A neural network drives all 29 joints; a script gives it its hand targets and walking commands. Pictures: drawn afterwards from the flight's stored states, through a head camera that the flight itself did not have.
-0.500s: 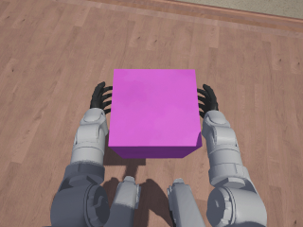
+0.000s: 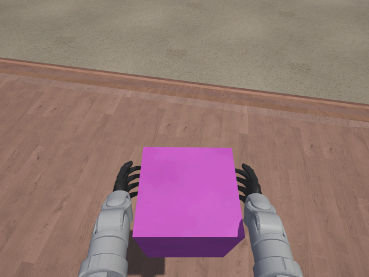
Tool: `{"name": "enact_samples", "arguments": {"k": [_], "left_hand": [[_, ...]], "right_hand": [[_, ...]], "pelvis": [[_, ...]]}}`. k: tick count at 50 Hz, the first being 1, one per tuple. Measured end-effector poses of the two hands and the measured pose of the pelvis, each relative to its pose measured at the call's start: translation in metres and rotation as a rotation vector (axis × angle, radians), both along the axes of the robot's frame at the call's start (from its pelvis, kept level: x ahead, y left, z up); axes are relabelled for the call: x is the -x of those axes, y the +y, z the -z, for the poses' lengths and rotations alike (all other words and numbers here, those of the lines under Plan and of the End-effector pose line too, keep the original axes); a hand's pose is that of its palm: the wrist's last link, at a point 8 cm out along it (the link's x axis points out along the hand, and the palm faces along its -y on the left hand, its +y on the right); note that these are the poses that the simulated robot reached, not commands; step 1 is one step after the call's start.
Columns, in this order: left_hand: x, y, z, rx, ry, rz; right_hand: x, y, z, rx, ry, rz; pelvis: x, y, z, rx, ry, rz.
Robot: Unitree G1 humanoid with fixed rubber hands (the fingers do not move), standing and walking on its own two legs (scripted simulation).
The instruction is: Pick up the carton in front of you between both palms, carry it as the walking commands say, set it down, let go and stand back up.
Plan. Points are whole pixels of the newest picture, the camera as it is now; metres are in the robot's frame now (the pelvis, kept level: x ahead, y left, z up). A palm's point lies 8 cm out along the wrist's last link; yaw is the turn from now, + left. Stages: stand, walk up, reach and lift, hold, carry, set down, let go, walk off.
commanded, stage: reach and lift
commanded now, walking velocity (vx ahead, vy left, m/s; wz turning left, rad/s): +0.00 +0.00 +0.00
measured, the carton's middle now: (186, 206) +0.33 +0.00 -0.09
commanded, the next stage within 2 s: hold in 1.28 s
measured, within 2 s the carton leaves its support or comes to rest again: neither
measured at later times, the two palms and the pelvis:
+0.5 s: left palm (112, 191) +0.29 +0.15 +0.06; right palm (267, 195) +0.29 -0.15 +0.06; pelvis +0.00 +0.00 +0.04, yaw +0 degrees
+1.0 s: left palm (112, 184) +0.30 +0.15 +0.07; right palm (268, 188) +0.30 -0.15 +0.07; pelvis +0.01 +0.00 +0.04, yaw +0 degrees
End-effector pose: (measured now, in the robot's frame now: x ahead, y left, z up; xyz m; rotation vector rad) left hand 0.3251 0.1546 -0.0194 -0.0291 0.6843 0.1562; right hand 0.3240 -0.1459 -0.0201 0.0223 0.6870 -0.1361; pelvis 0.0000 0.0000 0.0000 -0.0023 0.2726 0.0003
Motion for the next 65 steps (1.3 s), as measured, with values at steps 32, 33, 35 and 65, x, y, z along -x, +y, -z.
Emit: {"name": "enact_samples", "arguments": {"k": [32, 33, 35, 65], "left_hand": [[0.029, -0.002, -0.085, -0.031, -0.005, 0.028], [0.028, -0.002, -0.085, -0.031, -0.006, 0.027], [0.027, -0.002, -0.086, -0.031, -0.007, 0.028], [0.025, -0.004, -0.100, -0.053, -0.007, 0.042]], "right_hand": [[0.030, -0.002, -0.084, 0.026, -0.006, -0.022], [0.029, -0.002, -0.085, 0.026, -0.007, -0.022], [0.028, -0.002, -0.086, 0.026, -0.008, -0.021], [0.025, -0.004, -0.099, 0.049, -0.008, -0.040]], "pelvis": [[0.003, 0.000, -0.038, -0.002, -0.336, 0.000], [0.003, 0.001, -0.038, -0.002, -0.336, 0.000], [0.002, 0.001, -0.039, -0.002, -0.336, 0.000], [-0.015, -0.001, -0.044, -0.003, -0.362, -0.001]]}}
